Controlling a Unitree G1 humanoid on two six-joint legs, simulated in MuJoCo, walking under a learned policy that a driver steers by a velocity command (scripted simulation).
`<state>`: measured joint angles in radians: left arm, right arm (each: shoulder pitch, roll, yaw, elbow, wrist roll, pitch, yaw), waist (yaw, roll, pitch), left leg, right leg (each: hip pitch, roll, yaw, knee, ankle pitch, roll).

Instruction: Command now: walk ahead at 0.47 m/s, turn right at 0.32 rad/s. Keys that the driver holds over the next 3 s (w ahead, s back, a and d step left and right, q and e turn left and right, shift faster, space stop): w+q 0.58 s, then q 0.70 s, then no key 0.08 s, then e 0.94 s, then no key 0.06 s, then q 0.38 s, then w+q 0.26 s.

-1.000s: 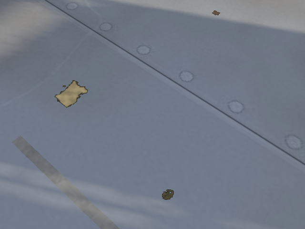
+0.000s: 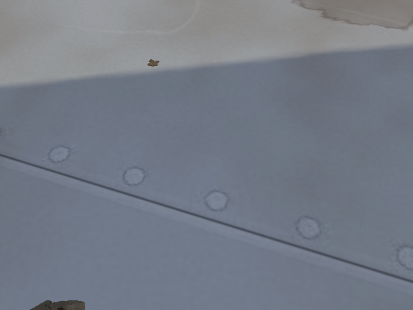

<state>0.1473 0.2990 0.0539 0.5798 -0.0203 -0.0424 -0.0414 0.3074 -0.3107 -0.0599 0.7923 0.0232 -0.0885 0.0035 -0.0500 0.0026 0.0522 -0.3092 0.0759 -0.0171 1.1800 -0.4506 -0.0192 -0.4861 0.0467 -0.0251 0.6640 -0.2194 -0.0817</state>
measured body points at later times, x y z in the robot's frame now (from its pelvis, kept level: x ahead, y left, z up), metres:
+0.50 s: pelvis +0.29 +0.02 +0.00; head +0.33 +0.03 +0.45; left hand +0.28 +0.31 -0.12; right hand +0.53 -0.18 -0.09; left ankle +0.40 +0.12 -0.72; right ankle +0.09 -0.08 -0.70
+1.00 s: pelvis +0.54 +0.03 +0.01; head +0.58 +0.04 +0.46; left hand +0.60 +0.35 -0.07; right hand +0.78 -0.17 -0.10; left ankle +0.40 +0.11 -0.65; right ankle +0.68 -0.01 -0.72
